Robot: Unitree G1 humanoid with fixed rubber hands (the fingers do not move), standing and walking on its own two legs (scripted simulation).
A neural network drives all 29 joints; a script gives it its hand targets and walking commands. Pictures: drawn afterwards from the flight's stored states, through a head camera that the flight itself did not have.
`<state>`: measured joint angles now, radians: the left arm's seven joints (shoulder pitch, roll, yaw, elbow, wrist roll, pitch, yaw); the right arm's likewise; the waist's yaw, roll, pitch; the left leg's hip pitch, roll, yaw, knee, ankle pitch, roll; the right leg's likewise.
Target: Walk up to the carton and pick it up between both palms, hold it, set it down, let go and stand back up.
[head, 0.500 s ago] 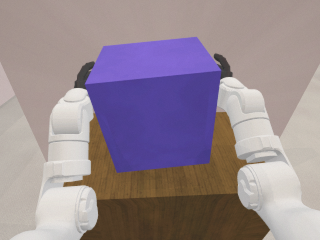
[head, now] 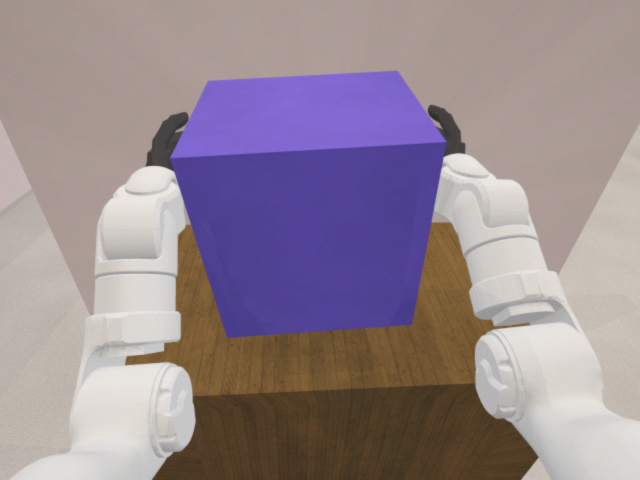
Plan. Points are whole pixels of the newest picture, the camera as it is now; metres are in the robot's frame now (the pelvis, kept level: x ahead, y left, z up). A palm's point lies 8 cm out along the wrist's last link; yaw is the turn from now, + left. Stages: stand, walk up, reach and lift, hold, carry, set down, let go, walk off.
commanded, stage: set down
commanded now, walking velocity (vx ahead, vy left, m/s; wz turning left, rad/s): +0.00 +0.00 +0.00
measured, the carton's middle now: (311, 204) +0.38 +0.02 +0.23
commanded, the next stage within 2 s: none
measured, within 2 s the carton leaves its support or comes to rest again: neither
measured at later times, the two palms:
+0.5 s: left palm (180, 198) +0.39 +0.18 +0.23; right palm (434, 185) +0.41 -0.14 +0.24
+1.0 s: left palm (189, 219) +0.39 +0.17 +0.20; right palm (432, 210) +0.41 -0.15 +0.20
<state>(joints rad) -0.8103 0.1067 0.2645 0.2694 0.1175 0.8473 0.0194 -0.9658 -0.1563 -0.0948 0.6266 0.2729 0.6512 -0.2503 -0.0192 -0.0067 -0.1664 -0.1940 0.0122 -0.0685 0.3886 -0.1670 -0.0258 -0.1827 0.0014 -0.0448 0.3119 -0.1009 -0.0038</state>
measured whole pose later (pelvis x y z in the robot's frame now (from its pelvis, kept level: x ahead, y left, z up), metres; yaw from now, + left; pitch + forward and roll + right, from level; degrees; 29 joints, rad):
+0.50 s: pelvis +0.01 +0.00 +0.00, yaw +0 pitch -5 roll -1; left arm -0.75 0.05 0.31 0.33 0.20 0.60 -0.02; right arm -0.89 -0.13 -0.09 0.71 0.18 0.28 -0.18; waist -0.02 -0.01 -0.04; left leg -0.11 0.01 -0.07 0.39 -0.20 -0.02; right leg -0.09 0.00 -0.04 0.31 -0.13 0.00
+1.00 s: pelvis +0.01 +0.00 +0.00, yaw +0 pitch -6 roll -1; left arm -0.69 0.01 0.30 0.32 0.20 0.53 0.00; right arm -0.81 -0.12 -0.10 0.72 0.11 0.17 -0.15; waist -0.02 -0.01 0.01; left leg -0.10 0.01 -0.07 0.39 -0.19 -0.02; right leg -0.08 0.00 -0.04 0.31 -0.13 0.00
